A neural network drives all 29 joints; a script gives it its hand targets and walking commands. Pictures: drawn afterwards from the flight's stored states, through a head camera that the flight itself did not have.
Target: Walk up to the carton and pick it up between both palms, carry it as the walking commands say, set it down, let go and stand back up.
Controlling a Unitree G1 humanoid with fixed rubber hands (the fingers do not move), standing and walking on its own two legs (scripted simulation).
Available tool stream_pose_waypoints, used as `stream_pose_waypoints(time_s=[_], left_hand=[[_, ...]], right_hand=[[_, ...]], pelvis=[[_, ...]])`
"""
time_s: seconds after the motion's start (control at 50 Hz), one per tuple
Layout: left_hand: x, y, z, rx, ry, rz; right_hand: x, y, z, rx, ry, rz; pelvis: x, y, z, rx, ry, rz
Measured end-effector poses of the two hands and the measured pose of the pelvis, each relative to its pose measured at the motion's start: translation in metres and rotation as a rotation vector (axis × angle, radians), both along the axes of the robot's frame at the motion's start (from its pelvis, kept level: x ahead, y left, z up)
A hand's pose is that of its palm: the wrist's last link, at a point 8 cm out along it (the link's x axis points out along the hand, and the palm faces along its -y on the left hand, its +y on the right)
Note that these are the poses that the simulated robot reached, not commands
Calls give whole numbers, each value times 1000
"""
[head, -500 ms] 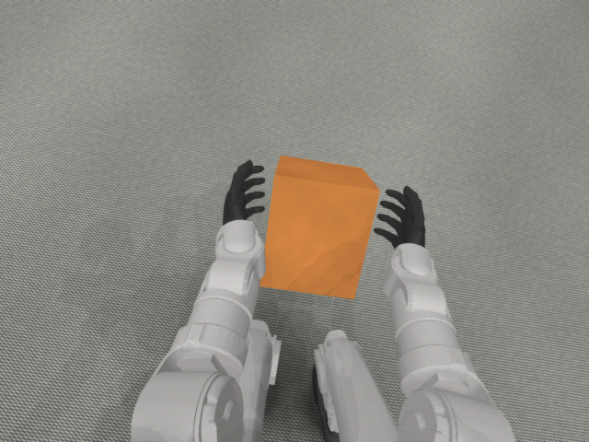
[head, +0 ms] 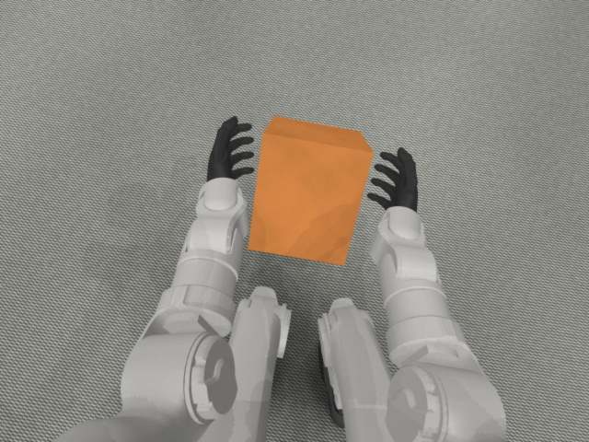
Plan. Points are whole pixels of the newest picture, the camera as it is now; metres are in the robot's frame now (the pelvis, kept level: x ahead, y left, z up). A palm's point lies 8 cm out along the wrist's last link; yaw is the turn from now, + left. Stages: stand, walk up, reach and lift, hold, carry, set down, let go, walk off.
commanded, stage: set down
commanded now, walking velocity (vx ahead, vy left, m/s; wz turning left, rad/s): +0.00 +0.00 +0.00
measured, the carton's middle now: (307, 186) +0.49 +0.02 -0.23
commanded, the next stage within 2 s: none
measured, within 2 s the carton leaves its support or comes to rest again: neither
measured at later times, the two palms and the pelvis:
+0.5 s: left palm (227, 181) +0.47 +0.15 -0.18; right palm (374, 208) +0.45 -0.09 -0.19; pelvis -0.02 +0.02 -0.07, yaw -2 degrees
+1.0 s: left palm (239, 182) +0.50 +0.14 -0.27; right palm (365, 203) +0.48 -0.09 -0.27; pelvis -0.04 +0.01 -0.13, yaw -1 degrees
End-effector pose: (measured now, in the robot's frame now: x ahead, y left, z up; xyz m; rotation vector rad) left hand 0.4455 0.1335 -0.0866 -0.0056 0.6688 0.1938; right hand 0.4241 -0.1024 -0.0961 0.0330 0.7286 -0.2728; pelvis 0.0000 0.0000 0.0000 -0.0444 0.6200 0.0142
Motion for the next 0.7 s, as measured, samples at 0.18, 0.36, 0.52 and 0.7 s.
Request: stream_pose_waypoints(time_s=[0.18, 0.36, 0.52, 0.7], left_hand=[[9, -1, -30, -4, 8, -18], [17, 10, -66, -4, 15, -16], [27, 13, -99, -8, 25, -24], [41, 8, -138, -11, 13, -35]], right_hand=[[5, -1, -28, -10, 8, -3], [14, 9, -64, -19, 17, 13], [23, 12, -96, -32, 27, 21], [36, 7, -133, -35, 16, 14]], pelvis=[[-7, 2, -22, -6, 6, -10], [-14, 11, -48, -21, 22, -8], [-17, 18, -68, -42, 40, -2], [-22, 19, -85, -53, 7, 1]])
